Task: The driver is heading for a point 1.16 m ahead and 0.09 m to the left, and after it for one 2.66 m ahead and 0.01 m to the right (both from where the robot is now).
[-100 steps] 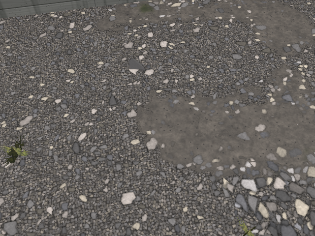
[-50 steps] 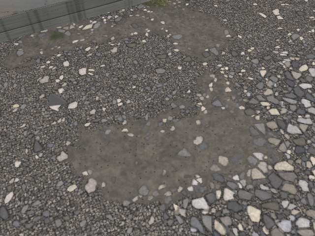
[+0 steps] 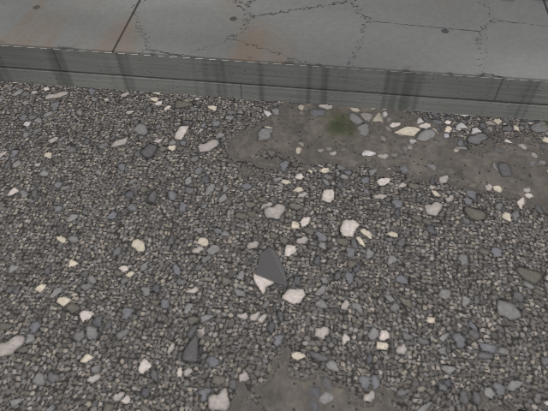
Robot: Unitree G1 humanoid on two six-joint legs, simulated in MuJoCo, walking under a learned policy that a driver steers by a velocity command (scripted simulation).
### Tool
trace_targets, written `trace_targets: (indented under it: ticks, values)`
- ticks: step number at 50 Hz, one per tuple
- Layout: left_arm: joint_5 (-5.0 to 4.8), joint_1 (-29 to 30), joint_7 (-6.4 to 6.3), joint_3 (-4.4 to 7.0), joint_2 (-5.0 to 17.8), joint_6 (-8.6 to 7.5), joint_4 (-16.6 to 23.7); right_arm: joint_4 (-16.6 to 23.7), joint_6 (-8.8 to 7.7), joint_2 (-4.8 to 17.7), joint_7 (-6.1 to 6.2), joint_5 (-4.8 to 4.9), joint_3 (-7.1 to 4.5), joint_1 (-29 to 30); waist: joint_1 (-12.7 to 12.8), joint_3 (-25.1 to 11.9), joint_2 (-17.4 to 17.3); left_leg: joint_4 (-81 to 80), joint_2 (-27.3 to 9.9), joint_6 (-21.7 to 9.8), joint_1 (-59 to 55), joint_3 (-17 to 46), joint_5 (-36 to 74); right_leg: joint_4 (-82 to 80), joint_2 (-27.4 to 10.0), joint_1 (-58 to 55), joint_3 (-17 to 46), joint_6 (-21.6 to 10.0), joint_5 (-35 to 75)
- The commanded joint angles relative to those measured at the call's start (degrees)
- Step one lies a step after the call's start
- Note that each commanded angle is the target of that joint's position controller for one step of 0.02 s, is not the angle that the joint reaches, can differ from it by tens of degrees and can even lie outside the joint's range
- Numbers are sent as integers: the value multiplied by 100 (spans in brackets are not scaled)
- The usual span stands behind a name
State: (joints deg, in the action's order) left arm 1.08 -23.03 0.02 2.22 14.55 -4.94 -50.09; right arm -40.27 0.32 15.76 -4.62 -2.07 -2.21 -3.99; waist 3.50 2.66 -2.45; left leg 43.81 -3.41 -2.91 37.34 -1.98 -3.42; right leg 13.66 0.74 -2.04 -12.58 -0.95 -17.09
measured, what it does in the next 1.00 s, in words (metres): walks ahead, turning left: left foot, then right foot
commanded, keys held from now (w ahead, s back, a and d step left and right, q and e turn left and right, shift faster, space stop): w+q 0.24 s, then w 0.42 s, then no key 0.34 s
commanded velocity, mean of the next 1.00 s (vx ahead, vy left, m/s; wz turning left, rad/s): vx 0.42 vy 0.00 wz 0.28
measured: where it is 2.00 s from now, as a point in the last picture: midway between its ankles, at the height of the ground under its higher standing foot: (257, 305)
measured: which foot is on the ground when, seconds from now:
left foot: up 0.00-0.10, down 0.12-0.68, up 0.70-1.00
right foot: down 0.00-0.12, up 0.14-0.64, down 0.66-1.00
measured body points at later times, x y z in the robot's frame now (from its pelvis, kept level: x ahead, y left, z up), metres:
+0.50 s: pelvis +0.27 +0.05 +0.00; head +0.30 +0.07 +0.45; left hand +0.38 +0.33 -0.11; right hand +0.33 -0.22 -0.12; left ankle +0.18 +0.09 -0.74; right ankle +0.47 -0.07 -0.68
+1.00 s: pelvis +0.50 +0.06 +0.01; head +0.54 +0.06 +0.45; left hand +0.47 +0.31 -0.13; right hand +0.67 -0.15 -0.13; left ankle +0.54 +0.21 -0.70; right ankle +0.53 -0.01 -0.74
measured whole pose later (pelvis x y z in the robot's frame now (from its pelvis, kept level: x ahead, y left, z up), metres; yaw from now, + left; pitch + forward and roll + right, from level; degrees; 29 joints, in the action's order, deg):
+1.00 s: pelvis +0.50 +0.06 +0.01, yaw +15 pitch +0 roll +0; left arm 0.8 -17.5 0.4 0.5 12.0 -3.5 -52.3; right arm -49.9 -0.6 13.7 0.2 -1.4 -0.9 -10.5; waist 1.3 4.4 -2.1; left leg 43.7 -0.8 0.0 27.5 2.1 -13.0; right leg 18.9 3.2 9.6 -4.1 -4.4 -9.2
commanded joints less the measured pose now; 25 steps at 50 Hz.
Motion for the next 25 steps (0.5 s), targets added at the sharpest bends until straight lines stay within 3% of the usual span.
trace_targets:
  ticks: [1,3,4,5,6,7,8,9,10,11,13,15,19,25]
  values:
    - [6,-38,-64,198,900,-12,218,566,-82,226,-27,-32,1,613,-58,201,708,-604,152,-219,-254,-383,-240,-122,-1559,-29,294,-542,3401]
    - [27,-85,-110,227,1062,69,156,539,-77,313,32,-67,-41,401,-207,-21,819,-800,500,-449,-785,-611,-858,648,-1600,-308,64,-459,5141]
    - [34,-100,-127,246,1158,125,136,438,-94,401,71,-78,-91,5,-391,-286,848,-905,726,-595,-1261,-664,-1132,1373,-1609,-378,-14,-448,5841]
    - [16,-71,-135,253,1215,178,158,217,-143,525,125,-104,-173,-740,-719,-721,759,-1232,929,-765,-2197,-617,-1111,2457,-1572,-106,-103,-392,5752]
    - [32,-2,-127,233,1162,191,286,-100,-172,848,221,-156,-325,-1755,-1173,-1304,366,-1515,597,-1020,-3697,45,-1243,4024,-1439,920,-159,-222,4416]
    - [6,-224,-6,74,432,159,699,-50,-145,1517,318,-101,-493,-1750,-787,-1831,-1043,-1745,-1210,-1665,-5495,2860,-1651,5987,-588,3401,-103,107,-606]
    - [45,377,10,165,870,123,933,103,-85,1635,347,89,-541,-1979,-1110,-2234,-630,-2548,-1689,-2077,-5766,4744,-1192,6920,2,4310,1102,205,-1422]
    - [9,855,30,157,869,77,1076,-39,-63,1479,407,124,-516,-1811,-1032,-1403,-164,-2607,-1498,-1921,-5331,3667,-573,6802,-381,4795,1444,142,-778]
    - [-17,826,24,95,760,13,1041,-98,-89,1152,442,163,-437,-1577,-787,-770,93,-2664,-1291,-1741,-4452,3001,127,6243,-595,4569,1392,125,-335]
    - [23,749,14,99,738,31,962,-95,-132,941,458,155,-375,-1324,-509,-444,278,-2741,-950,-1506,-3779,2521,680,5759,-740,4177,1406,141,-239]
    - [174,402,41,90,691,239,857,-56,-228,689,452,187,-275,-1045,-171,-461,192,-2899,-601,-1381,-3081,1969,1307,5331,-809,3495,1417,251,-254]
    - [184,387,96,76,567,365,841,-160,-345,689,414,197,-268,-1213,-131,-472,177,-3052,-456,-1372,-2867,1716,1541,4996,-775,3408,1288,309,-63]
    - [158,1218,143,52,461,393,1049,-413,-410,706,401,197,-256,-1702,-400,-101,67,-3392,-311,-1110,-2952,1518,1216,3957,-814,3897,1197,334,986]
    - [94,2268,187,17,427,335,1328,-712,-456,726,454,168,-223,-2334,-813,77,-29,-3272,-428,-885,-3853,1452,1590,2725,-594,4232,1108,176,1748]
